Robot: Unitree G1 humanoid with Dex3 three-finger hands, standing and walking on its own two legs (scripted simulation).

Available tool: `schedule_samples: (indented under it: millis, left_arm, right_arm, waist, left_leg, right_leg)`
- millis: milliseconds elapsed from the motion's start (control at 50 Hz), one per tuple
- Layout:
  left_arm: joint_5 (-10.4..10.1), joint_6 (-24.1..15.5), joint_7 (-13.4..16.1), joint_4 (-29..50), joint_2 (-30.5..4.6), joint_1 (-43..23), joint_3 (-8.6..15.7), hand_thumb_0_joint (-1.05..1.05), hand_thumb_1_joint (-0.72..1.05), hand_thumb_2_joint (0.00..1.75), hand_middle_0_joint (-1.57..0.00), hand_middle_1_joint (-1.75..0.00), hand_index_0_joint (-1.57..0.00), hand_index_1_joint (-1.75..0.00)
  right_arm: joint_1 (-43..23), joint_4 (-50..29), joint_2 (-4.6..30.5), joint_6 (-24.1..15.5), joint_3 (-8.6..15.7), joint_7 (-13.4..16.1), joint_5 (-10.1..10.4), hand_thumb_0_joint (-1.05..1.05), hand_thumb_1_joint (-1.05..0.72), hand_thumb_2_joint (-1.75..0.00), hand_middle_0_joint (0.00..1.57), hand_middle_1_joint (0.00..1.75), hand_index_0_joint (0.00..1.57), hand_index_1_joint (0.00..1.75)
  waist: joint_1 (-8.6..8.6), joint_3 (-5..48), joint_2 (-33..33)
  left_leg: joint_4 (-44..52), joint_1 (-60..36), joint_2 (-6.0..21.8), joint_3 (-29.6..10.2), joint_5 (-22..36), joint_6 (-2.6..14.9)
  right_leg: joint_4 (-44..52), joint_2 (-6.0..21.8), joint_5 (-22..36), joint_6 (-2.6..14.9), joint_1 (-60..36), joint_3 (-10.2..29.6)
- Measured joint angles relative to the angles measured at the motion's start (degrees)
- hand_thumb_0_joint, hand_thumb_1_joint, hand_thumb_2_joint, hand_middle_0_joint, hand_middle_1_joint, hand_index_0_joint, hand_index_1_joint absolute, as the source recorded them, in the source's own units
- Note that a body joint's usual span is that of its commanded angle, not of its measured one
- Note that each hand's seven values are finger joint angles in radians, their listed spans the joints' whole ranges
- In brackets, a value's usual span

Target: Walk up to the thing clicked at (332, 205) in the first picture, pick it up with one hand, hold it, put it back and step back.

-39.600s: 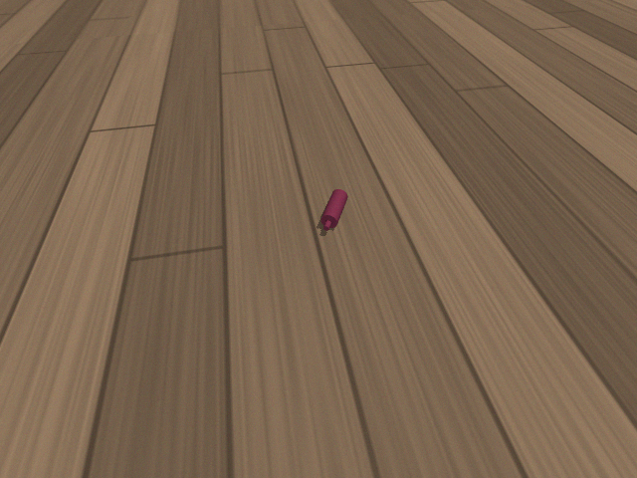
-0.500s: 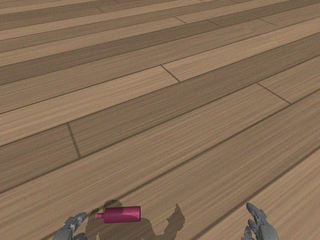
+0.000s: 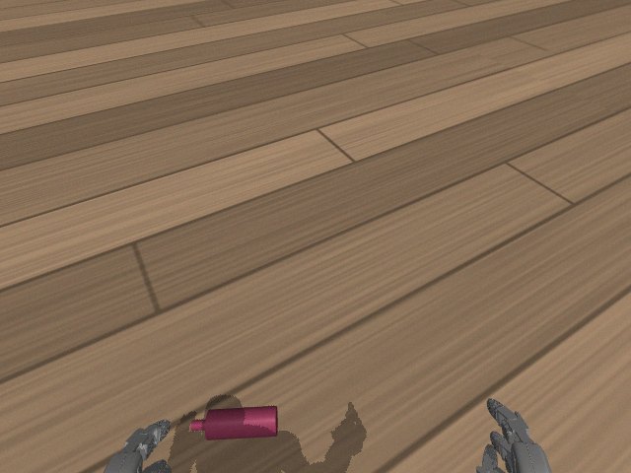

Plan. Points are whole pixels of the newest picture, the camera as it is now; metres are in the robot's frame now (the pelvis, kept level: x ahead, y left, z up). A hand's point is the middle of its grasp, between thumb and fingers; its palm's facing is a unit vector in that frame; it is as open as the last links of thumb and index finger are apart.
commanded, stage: home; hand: left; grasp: from above
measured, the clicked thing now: (234, 423) +0.44 +0.24 -0.67
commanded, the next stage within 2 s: stand in 0.06 s
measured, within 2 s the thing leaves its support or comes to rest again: neither
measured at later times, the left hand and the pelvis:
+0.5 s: hand out of the picture +0.09 +0.24 -0.10, palm faces +0.03 -0.94 -0.35, open 7.4 cm; pelvis -0.01 +0.00 +0.04, yaw +0 degrees
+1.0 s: hand out of the picture +0.02 +0.24 -0.10, palm faces +0.05 -0.94 -0.34, open 7.4 cm; pelvis -0.02 +0.00 +0.06, yaw +0 degrees
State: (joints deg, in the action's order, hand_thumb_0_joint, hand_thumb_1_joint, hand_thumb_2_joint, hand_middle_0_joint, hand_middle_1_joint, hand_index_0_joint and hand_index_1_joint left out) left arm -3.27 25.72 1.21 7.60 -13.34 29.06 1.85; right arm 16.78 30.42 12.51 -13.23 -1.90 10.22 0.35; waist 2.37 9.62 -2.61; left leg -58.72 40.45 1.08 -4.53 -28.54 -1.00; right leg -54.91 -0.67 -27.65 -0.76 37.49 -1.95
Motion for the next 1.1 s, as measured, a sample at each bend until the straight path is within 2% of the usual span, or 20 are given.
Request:
schedule_samples:
  millis: [160, 180, 220, 260, 320, 400, 540, 720, 900, 1100]
  left_arm:
    - [-0.1, 0.1, -0.2, -0.1, 0.1, 0.0, 0.1, 0.02, 0.90, 0.90, -0.20, -0.30, -0.20, -0.30]
    - [1.3, -2.7, 0.0, -2.8, -0.3, -1.6, -0.6, 0.01, 0.90, 0.90, -0.20, -0.30, -0.20, -0.30]
    - [3.9, -10.4, 0.4, -13.9, -1.3, -7.5, -1.7, 0.01, 0.90, 0.90, -0.21, -0.30, -0.20, -0.30]
    - [5.5, -15.0, 0.5, -23.7, -1.9, -12.1, -1.4, 0.01, 0.90, 0.90, -0.21, -0.30, -0.20, -0.30]
    - [6.1, -18.8, 0.4, -33.4, -2.9, -15.2, -0.7, 0.01, 0.90, 0.90, -0.21, -0.30, -0.20, -0.30]
    - [6.0, -21.4, 0.6, -42.6, -3.7, -15.8, 0.4, 0.01, 0.90, 0.90, -0.21, -0.30, -0.20, -0.30]
    - [5.6, -23.6, 0.8, -54.4, -3.6, -15.8, 1.2, 0.01, 0.90, 0.90, -0.21, -0.30, -0.20, -0.30]
    - [5.1, -24.4, 0.7, -63.7, -2.7, -17.1, 0.8, 0.01, 0.90, 0.90, -0.21, -0.30, -0.20, -0.30]
    - [5.1, -25.0, 0.4, -69.1, -2.8, -18.2, 0.5, 0.01, 0.90, 0.90, -0.21, -0.30, -0.20, -0.30]
    - [5.1, -25.5, 0.2, -71.9, -3.6, -18.5, 0.5, 0.01, 0.90, 0.90, -0.21, -0.30, -0.20, -0.30]
  right_arm:
    - [0.1, -0.1, 0.0, 0.1, -0.1, -0.1, 0.1, 0.01, -0.90, -0.90, 0.21, 0.30, 0.20, 0.30]
    - [-0.7, 1.1, 0.0, 0.4, 0.5, -0.6, -1.6, 0.01, -0.90, -0.90, 0.21, 0.30, 0.20, 0.30]
    - [-3.4, 6.0, 0.9, 3.5, 0.9, -3.1, -4.5, 0.01, -0.90, -0.90, 0.21, 0.30, 0.20, 0.30]
    - [-5.4, 9.9, 2.1, 6.8, 0.7, -5.6, -5.9, 0.01, -0.90, -0.90, 0.21, 0.30, 0.20, 0.30]
    - [-6.4, 13.6, 3.1, 9.1, 1.8, -8.1, -4.9, 0.01, -0.90, -0.90, 0.21, 0.30, 0.21, 0.30]
    - [-6.1, 16.8, 3.8, 10.5, 3.5, -9.2, -3.8, 0.01, -0.90, -0.90, 0.21, 0.30, 0.21, 0.30]
    - [-5.3, 22.0, 4.3, 12.0, 4.7, -9.3, -3.4, 0.01, -0.90, -0.90, 0.21, 0.30, 0.20, 0.30]
    - [-6.2, 27.5, 3.0, 12.8, 4.1, -8.9, -2.7, 0.01, -0.90, -0.90, 0.21, 0.30, 0.20, 0.30]
    - [-7.4, 30.9, 3.0, 13.0, 3.9, -9.0, -2.2, 0.00, -0.90, -0.90, 0.21, 0.30, 0.20, 0.30]
    - [-7.6, 32.8, 4.3, 13.4, 4.2, -9.5, -2.0, 0.00, -0.90, -0.90, 0.21, 0.30, 0.20, 0.30]
  waist:
    - [0.01, -0.2, 0.1]
    - [-0.38, -1.9, 0.5]
    - [-2.03, -5.7, 2.0]
    - [-2.99, -7.8, 2.9]
    - [-3.62, -10.1, 3.6]
    - [-3.59, -11.2, 3.6]
    - [-3.43, -12.0, 3.0]
    - [-3.62, -13.0, 2.6]
    - [-3.59, -13.5, 2.1]
    - [-3.28, -13.7, 1.6]
  left_leg:
    - [0.1, 0.2, 0.0, -0.1, 0.2, -0.03]
    - [0.5, -1.3, -0.1, 0.1, 0.3, 0.05]
    - [2.9, -5.4, -0.8, 1.1, 1.5, 0.33]
    - [5.5, -8.2, -1.4, 1.7, 2.8, 0.46]
    - [8.9, -11.9, -2.0, 2.3, 4.3, 0.62]
    - [12.6, -15.6, -2.2, 2.6, 5.8, 0.79]
    - [18.3, -21.4, -2.2, 2.5, 8.1, 1.17]
    - [27.2, -27.8, -2.1, 2.3, 12.9, 1.31]
    - [33.5, -31.7, -2.2, 2.1, 16.6, 1.08]
    - [35.9, -32.7, -1.4, 1.7, 18.2, 0.43]
  right_leg:
    - [0.1, 0.0, 0.1, 0.05, 0.2, -0.1]
    - [0.2, 0.1, 0.1, 0.06, -1.2, 0.1]
    - [1.1, 0.9, 0.5, 0.19, -4.4, 1.0]
    - [2.5, 1.6, 1.2, 0.22, -6.7, 1.6]
    - [4.7, 2.2, 2.3, -0.02, -9.7, 2.1]
    - [8.2, 2.5, 3.7, -0.28, -13.2, 2.3]
    - [14.6, 2.6, 6.4, -0.72, -19.4, 2.2]
    - [24.3, 2.7, 11.5, -1.01, -26.2, 1.9]
    - [29.9, 2.8, 14.9, -0.97, -29.9, 1.7]
    - [32.3, 2.1, 16.4, -0.38, -30.9, 1.3]
